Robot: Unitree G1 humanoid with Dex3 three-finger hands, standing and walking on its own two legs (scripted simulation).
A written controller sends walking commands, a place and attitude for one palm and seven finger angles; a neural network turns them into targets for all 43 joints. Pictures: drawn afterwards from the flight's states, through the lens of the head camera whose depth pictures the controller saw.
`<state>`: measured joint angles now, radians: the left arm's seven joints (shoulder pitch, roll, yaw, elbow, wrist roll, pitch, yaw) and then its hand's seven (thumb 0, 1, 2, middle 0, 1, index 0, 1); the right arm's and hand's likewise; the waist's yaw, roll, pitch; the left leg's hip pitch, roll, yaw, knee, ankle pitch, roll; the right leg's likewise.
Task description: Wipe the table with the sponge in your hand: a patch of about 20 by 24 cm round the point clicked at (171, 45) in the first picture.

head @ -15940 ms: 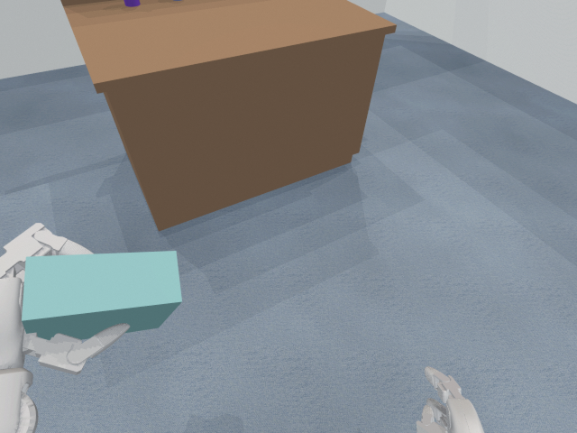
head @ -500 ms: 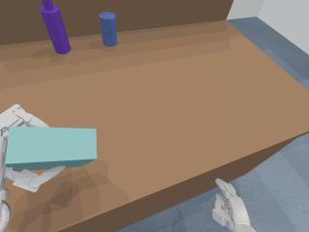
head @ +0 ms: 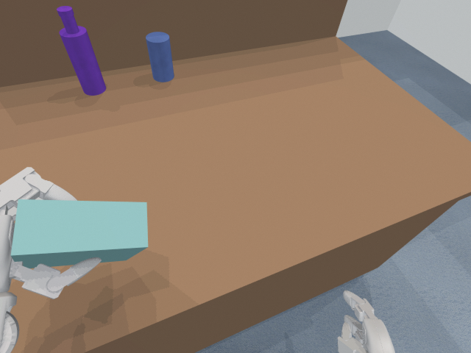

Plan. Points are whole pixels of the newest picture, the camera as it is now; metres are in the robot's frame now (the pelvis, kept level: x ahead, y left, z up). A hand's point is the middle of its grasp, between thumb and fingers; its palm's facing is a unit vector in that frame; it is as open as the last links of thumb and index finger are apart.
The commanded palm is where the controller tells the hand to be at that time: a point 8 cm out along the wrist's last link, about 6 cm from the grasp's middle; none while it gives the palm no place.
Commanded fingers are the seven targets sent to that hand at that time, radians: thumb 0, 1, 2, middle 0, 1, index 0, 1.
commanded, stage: look again from close up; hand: left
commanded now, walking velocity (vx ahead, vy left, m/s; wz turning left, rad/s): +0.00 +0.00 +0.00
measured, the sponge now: (101, 235) +0.23 +0.20 +0.13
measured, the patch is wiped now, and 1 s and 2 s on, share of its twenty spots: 0.00 0.00 0.00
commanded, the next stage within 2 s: shuffle to correct the standing spot in 0.16 s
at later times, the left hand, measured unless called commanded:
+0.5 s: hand (74, 230) +0.22 +0.22 +0.16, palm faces +0.33 -0.86 -0.40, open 10.0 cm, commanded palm +0.16 +0.26 +0.17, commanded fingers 0.00 0.10 1.30 -1.20 -1.60 -1.20 -1.60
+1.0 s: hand (117, 237) +0.22 +0.17 +0.15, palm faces +0.26 -0.86 -0.44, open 10.0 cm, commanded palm +0.16 +0.21 +0.17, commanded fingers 0.00 0.10 1.30 -1.20 -1.60 -1.20 -1.60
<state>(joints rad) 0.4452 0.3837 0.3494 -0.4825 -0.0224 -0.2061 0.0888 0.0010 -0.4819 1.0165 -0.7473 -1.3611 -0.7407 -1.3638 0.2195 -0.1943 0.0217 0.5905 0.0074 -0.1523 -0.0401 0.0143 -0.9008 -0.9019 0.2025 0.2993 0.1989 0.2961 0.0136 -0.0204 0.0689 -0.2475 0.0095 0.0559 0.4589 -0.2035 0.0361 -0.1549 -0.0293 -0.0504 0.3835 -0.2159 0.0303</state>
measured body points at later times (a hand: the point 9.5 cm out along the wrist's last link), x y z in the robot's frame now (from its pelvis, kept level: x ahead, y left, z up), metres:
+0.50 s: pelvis +0.00 -0.02 +0.00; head +0.03 +0.00 +0.45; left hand +0.20 +0.27 +0.18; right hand +0.18 -0.24 -0.07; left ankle +0.03 +0.09 -0.74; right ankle -0.01 -0.14 -0.74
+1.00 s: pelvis +0.00 -0.06 -0.01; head +0.04 -0.05 +0.44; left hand +0.20 +0.22 +0.18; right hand +0.17 -0.31 -0.08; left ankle +0.03 +0.09 -0.74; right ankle -0.01 -0.14 -0.74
